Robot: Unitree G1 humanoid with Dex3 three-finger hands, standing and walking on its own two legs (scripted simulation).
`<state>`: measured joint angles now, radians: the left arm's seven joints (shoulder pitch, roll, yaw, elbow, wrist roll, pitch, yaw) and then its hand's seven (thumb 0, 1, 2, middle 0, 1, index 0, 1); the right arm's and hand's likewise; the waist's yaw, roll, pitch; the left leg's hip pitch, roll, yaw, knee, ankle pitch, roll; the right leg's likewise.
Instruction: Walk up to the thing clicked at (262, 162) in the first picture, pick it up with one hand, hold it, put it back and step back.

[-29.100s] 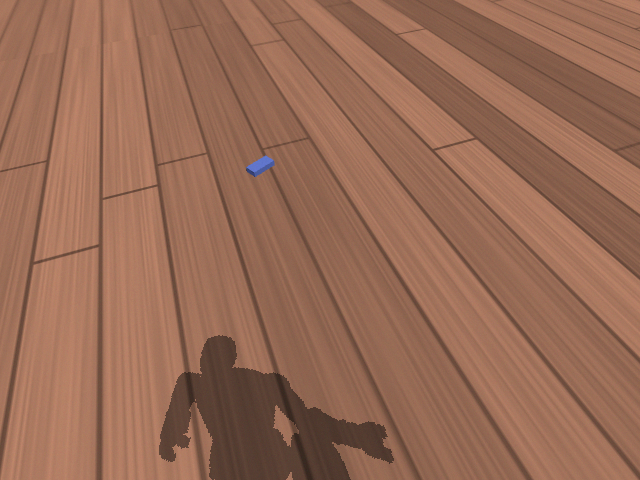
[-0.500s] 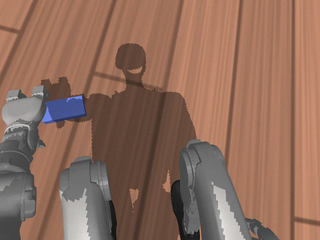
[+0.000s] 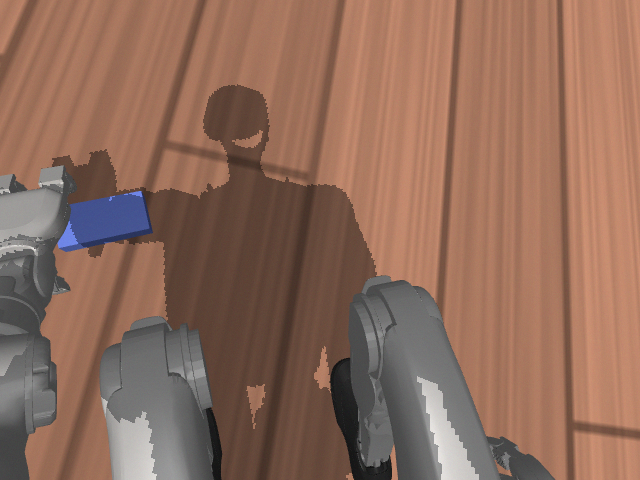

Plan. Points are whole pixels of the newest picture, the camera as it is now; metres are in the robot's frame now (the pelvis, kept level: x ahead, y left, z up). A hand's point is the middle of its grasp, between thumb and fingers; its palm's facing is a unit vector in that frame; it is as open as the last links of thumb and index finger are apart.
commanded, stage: rise first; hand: left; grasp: from above
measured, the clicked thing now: (104, 220) +0.50 +0.27 -0.30
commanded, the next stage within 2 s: approach in 1.30 s
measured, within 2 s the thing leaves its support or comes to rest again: neither
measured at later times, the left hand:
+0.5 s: hand (46, 233) +0.45 +0.30 -0.19, palm faces -0.46 -0.09 -0.88, open 13.9 cm
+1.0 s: hand (44, 224) +0.46 +0.31 -0.19, palm faces -0.46 -0.08 -0.89, open 13.9 cm
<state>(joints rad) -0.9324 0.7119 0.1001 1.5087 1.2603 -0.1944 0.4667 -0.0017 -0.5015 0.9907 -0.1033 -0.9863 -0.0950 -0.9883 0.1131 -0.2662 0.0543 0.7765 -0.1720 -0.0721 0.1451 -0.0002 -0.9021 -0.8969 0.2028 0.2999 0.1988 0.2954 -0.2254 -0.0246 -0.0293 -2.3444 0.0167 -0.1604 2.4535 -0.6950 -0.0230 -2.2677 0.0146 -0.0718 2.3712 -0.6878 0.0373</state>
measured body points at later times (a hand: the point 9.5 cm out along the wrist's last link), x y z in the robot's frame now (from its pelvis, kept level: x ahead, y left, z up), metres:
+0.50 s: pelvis +0.00 +0.00 +0.00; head +0.25 +0.08 +0.36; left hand +0.47 +0.31 -0.14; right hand +0.05 -0.27 -0.10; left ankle +0.07 +0.13 -0.28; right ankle +0.10 -0.12 -0.28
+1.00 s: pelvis +0.00 +0.00 +0.00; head +0.25 +0.08 +0.36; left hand +0.48 +0.31 -0.14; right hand +0.04 -0.27 -0.10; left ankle +0.07 +0.13 -0.28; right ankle +0.10 -0.12 -0.28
